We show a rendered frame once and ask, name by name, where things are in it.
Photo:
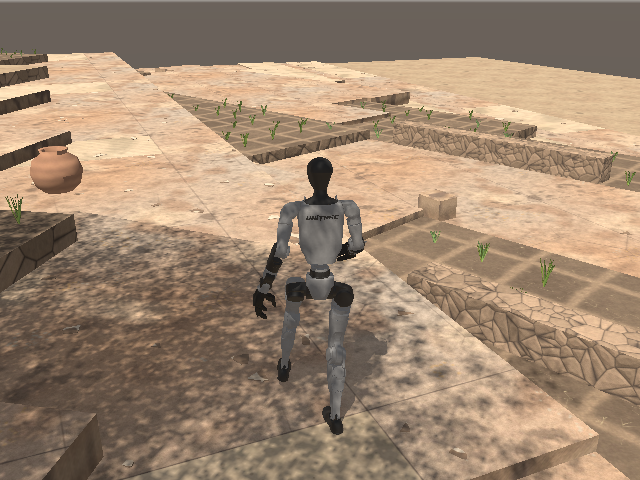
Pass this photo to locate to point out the right robot hand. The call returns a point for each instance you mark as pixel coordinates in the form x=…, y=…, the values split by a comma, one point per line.
x=344, y=251

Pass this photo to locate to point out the robot right forearm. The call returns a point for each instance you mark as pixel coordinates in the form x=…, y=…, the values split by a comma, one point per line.
x=351, y=252

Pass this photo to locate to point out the robot right upper arm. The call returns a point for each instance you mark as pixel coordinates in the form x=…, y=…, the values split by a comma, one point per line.
x=352, y=211

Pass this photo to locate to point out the left robot foot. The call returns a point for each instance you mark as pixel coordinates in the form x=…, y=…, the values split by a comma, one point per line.
x=283, y=374

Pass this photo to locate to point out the robot left upper arm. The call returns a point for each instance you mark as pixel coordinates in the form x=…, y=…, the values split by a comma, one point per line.
x=285, y=224

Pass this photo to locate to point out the left robot hand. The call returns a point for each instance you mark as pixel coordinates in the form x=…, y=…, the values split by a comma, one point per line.
x=258, y=299

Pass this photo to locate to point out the robot left forearm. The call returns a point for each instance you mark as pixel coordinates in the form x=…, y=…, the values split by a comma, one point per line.
x=270, y=272

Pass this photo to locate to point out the humanoid robot head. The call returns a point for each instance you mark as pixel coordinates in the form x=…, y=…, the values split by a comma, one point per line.
x=319, y=171

